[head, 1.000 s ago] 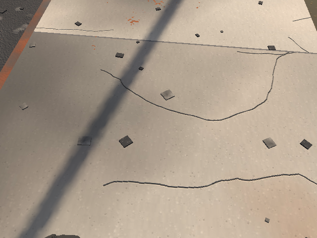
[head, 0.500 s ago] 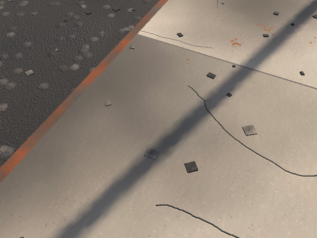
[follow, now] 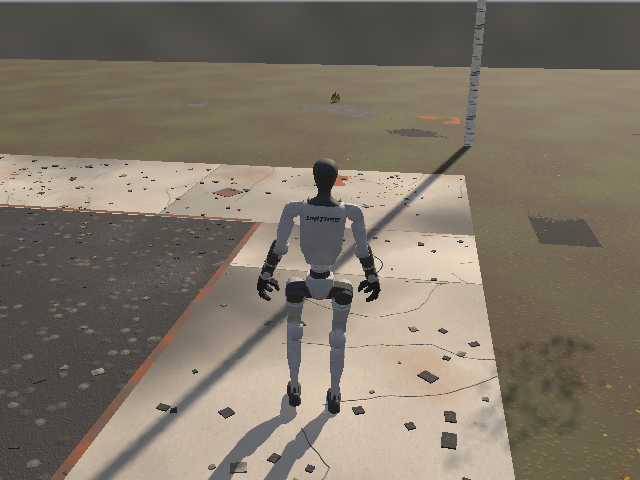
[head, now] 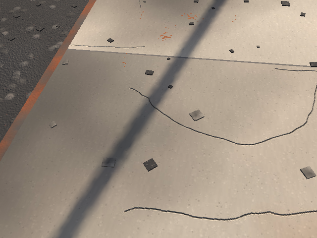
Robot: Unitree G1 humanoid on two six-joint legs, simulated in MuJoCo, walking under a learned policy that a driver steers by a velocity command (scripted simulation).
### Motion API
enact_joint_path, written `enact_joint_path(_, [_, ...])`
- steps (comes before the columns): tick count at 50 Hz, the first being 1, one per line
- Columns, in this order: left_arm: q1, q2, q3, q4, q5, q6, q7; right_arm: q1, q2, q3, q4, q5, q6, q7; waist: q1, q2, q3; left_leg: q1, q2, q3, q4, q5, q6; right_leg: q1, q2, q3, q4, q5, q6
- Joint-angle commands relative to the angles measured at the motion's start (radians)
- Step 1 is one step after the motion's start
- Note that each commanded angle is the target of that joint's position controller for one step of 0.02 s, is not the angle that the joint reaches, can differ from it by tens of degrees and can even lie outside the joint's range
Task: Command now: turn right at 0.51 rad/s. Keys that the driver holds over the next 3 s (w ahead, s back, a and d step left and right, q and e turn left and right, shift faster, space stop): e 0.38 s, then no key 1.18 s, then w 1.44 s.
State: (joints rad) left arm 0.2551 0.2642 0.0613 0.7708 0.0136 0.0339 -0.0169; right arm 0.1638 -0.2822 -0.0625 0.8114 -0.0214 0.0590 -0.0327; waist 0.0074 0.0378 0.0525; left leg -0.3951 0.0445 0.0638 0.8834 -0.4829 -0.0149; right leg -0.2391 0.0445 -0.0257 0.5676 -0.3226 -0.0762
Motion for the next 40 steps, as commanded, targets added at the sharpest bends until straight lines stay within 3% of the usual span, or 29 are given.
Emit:
enact_joint_path(1, [-0.001, 0.172, 0.043, -0.061, -0.005, 0.0, 0.016, -0.04, -0.083, -0.016, -0.078, 0.013, -0.016, 0.005, -0.013, -0.128, -0.005, -0.202, -0.009, -0.105, 0.184, 0.049, 0.0, 0.106, -0.265, 0.338, -0.272, 0.458, -0.15])
enact_joint_path(3, [-0.027, 0.151, 0.036, -0.078, -0.015, -0.001, 0.02, 0.002, -0.099, -0.023, -0.057, -0.008, -0.02, 0.015, -0.017, -0.141, -0.059, -0.185, -0.023, -0.095, 0.213, 0.119, -0.013, 0.153, -0.22, 0.3, -0.256, 0.539, -0.138])
enact_joint_path(6, [0.014, 0.166, 0.043, -0.072, -0.017, -0.006, 0.018, 0.002, -0.084, -0.019, -0.065, -0.001, -0.015, 0.019, -0.002, -0.116, -0.081, -0.199, -0.03, -0.101, 0.186, 0.141, -0.03, 0.193, -0.214, 0.317, -0.248, 0.52, -0.142])
enact_joint_path(14, [0.042, 0.201, 0.054, -0.083, 0.001, 0.002, 0.019, -0.047, -0.092, -0.012, -0.106, 0.004, -0.018, 0.008, 0.034, -0.149, -0.064, -0.159, -0.056, -0.124, -0.017, 0.102, -0.034, 0.151, -0.207, 0.454, -0.233, 0.36, -0.17])
enact_joint_path(19, [-0.002, 0.213, 0.06, -0.099, 0.007, 0.008, 0.009, -0.033, -0.098, -0.004, -0.13, 0.016, -0.033, 0.002, 0.021, -0.159, -0.083, -0.024, -0.094, -0.131, -0.142, 0.078, -0.007, 0.087, -0.184, 0.534, -0.194, 0.438, -0.149])
enact_joint_path(22, [-0.059, 0.194, 0.054, -0.103, -0.001, 0.011, 0.009, 0.054, -0.089, 0.003, -0.116, 0.021, -0.045, -0.006, -0.026, -0.16, -0.102, 0.155, -0.101, -0.114, -0.361, 0.162, 0.02, 0.035, -0.148, 0.53, -0.151, 0.459, -0.089])
enact_joint_path(23, [-0.074, 0.178, 0.047, -0.103, -0.01, 0.011, 0.013, 0.085, -0.087, 0.004, -0.109, 0.014, -0.053, -0.013, -0.049, -0.139, -0.098, 0.255, -0.081, -0.123, -0.517, 0.268, 0.031, -0.02, -0.112, 0.51, -0.12, 0.368, -0.043])
enact_joint_path(24, [-0.037, 0.126, 0.031, -0.105, -0.013, 0.006, 0.016, 0.067, -0.144, -0.004, -0.12, -0.002, -0.06, -0.022, -0.02, -0.001, -0.102, 0.322, 0.079, -0.296, -0.635, 0.24, 0.068, -0.098, -0.036, 0.423, -0.01, 0.144, 0.016])
enact_joint_path(25, [0.03, 0.082, 0.019, -0.109, -0.013, 0.003, 0.021, -0.015, -0.218, -0.009, -0.161, -0.001, -0.057, -0.02, 0.026, 0.175, -0.093, 0.349, 0.302, -0.562, -0.692, 0.354, 0.153, -0.233, 0.136, 0.233, 0.148, -0.188, 0.059])
enact_joint_path(26, [0.027, 0.172, 0.043, -0.09, 0.013, 0.009, 0.029, 0.028, -0.216, -0.016, -0.139, -0.004, -0.052, -0.008, 0.001, 0.138, -0.096, 0.227, 0.34, -0.576, -0.642, 0.444, 0.258, -0.186, 0.108, 0.191, 0.331, -0.278, 0.069])
enact_joint_path(27, [0.023, 0.179, 0.047, -0.076, 0.011, 0.012, 0.028, 0.004, -0.152, 0.002, -0.14, 0.004, -0.053, 0.001, 0.021, 0.072, -0.066, 0.189, 0.29, -0.51, -0.636, 0.457, 0.261, -0.17, 0.088, 0.212, 0.403, -0.229, 0.071])
enact_joint_path(28, [0.024, 0.162, 0.043, -0.056, 0.008, 0.015, 0.023, -0.045, -0.111, 0.013, -0.143, 0.008, -0.056, 0.006, 0.035, 0.053, -0.032, 0.156, 0.22, -0.406, -0.632, 0.45, 0.231, -0.156, 0.074, 0.209, 0.442, -0.162, 0.081])
enact_joint_path(29, [0.031, 0.151, 0.04, -0.046, 0.006, 0.019, 0.016, -0.071, -0.101, 0.017, -0.148, 0.003, -0.057, 0.005, 0.041, 0.085, -0.041, 0.172, 0.163, -0.337, -0.624, 0.463, 0.201, -0.154, 0.076, 0.194, 0.46, -0.122, 0.091])
enact_joint_path(30, [0.037, 0.142, 0.036, -0.038, 0.005, 0.022, 0.009, -0.063, -0.098, 0.019, -0.142, 0.003, -0.06, 0.001, 0.035, 0.116, -0.046, 0.203, 0.141, -0.3, -0.61, 0.536, 0.197, -0.161, 0.077, 0.183, 0.453, -0.112, 0.103])
enact_joint_path(32, [0.009, 0.122, 0.024, -0.03, 0.0, 0.025, 0.005, -0.017, -0.095, 0.022, -0.119, 0.005, -0.062, 0.002, 0.009, 0.104, -0.062, 0.263, 0.129, -0.268, -0.586, 0.606, 0.2, -0.155, 0.069, 0.163, 0.377, -0.116, 0.121])
enact_joint_path(35, [-0.032, 0.088, 0.003, -0.019, -0.005, 0.032, 0.01, 0.021, -0.104, 0.021, -0.089, 0.004, -0.061, 0.006, -0.019, 0.118, -0.074, 0.303, 0.131, -0.27, -0.567, 0.563, 0.203, -0.086, 0.033, 0.112, 0.172, -0.145, 0.123])
enact_joint_path(37, [-0.043, 0.088, -0.004, -0.006, -0.012, 0.032, 0.019, 0.041, -0.122, 0.015, -0.069, -0.002, -0.053, 0.012, -0.033, 0.146, -0.072, 0.299, 0.129, -0.284, -0.552, 0.562, 0.205, -0.028, 0.025, 0.067, 0.039, -0.143, 0.108])
enact_joint_path(40, [0.012, 0.08, -0.014, 0.043, -0.009, 0.014, 0.036, 0.045, -0.122, 0.013, -0.043, 0.006, -0.046, 0.014, 0.009, 0.1, -0.072, 0.234, 0.112, -0.277, -0.499, 0.607, 0.15, 0.149, 0.002, 0.062, -0.291, 0.147, 0.073])
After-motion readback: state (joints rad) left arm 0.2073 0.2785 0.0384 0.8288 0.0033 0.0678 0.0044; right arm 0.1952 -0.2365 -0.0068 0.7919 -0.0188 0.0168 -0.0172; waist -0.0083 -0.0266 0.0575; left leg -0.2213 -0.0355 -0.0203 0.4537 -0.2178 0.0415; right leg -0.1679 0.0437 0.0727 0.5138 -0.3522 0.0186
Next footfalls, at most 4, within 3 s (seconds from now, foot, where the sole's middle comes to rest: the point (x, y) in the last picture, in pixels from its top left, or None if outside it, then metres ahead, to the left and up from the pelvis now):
0.48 left None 0.07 0.11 -0.77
0.82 right None -0.04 -0.08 -0.77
2.34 right None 0.42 -0.14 -0.77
2.88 left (195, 174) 0.77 -0.09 -0.77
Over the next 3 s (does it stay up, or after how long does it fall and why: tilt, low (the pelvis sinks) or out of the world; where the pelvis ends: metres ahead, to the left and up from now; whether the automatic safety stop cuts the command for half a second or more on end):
stays up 0.66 -0.12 0.00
